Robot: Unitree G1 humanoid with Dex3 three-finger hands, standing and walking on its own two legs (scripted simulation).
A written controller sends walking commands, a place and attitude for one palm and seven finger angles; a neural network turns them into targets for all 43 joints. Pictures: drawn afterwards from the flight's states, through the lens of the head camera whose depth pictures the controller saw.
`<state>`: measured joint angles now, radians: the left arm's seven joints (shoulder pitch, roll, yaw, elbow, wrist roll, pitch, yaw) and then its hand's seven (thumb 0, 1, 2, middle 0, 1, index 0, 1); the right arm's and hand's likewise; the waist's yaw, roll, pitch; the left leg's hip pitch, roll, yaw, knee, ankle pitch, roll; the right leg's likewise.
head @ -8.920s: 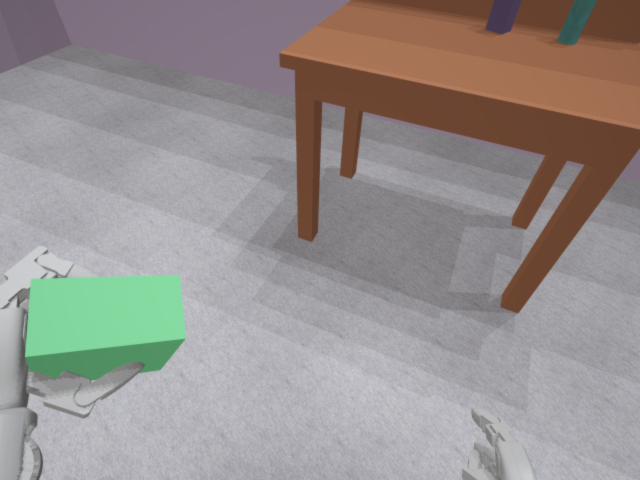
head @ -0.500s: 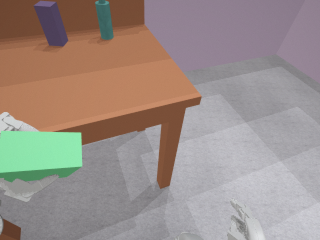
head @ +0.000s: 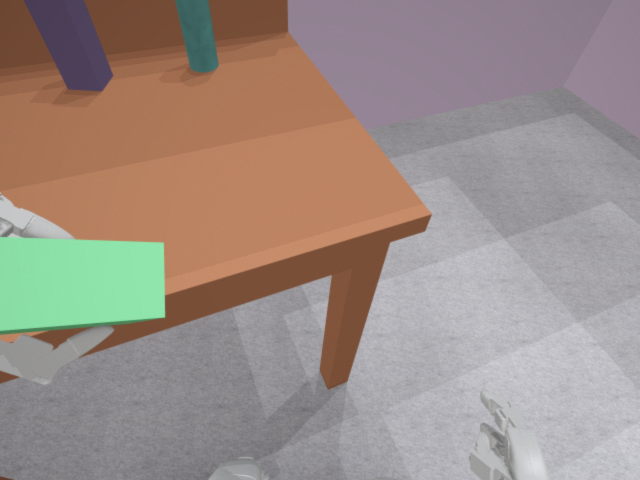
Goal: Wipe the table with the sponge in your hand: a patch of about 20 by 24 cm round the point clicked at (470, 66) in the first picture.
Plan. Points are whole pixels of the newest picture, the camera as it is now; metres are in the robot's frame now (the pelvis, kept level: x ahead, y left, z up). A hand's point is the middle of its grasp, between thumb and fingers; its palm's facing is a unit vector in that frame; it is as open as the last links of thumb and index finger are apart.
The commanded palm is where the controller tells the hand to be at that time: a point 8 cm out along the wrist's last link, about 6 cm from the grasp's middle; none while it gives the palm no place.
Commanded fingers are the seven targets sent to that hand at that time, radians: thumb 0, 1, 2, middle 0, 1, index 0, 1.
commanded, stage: shuffle to correct the standing spot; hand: left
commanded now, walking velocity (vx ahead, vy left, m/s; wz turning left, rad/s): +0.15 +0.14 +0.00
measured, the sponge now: (97, 289) +0.24 +0.22 +0.17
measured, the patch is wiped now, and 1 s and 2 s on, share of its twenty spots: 0.00 0.00 0.00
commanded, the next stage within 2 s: come to a stop and stand still in 0.30 s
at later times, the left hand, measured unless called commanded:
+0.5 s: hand (56, 192) +0.33 +0.30 +0.19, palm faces +0.39 -0.81 -0.44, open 10.4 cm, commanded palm +0.25 +0.34 +0.20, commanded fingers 0.00 0.10 1.30 -1.20 -1.60 -1.20 -1.60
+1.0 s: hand (85, 185) +0.34 +0.28 +0.19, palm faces +0.37 -0.86 -0.35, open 10.4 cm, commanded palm +0.27 +0.33 +0.20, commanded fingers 0.00 0.10 1.30 -1.20 -1.60 -1.20 -1.60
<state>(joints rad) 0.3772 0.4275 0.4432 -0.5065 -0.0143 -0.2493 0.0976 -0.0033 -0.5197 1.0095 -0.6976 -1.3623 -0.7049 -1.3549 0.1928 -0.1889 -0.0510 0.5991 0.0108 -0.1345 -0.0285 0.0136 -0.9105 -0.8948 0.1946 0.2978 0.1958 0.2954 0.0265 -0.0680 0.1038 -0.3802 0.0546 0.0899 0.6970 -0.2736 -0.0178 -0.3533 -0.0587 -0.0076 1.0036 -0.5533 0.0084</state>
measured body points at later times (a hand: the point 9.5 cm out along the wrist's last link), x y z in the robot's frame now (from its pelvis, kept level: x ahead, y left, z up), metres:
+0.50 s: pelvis +0.10 +0.06 +0.01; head +0.15 +0.07 +0.45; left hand +0.30 +0.34 +0.21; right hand +0.29 -0.17 -0.07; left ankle +0.13 +0.18 -0.71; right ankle +0.04 -0.06 -0.66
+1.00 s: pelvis +0.12 +0.05 +0.02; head +0.15 +0.06 +0.47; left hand +0.32 +0.32 +0.21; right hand +0.30 -0.19 -0.05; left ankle +0.11 +0.19 -0.71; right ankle +0.14 -0.01 -0.71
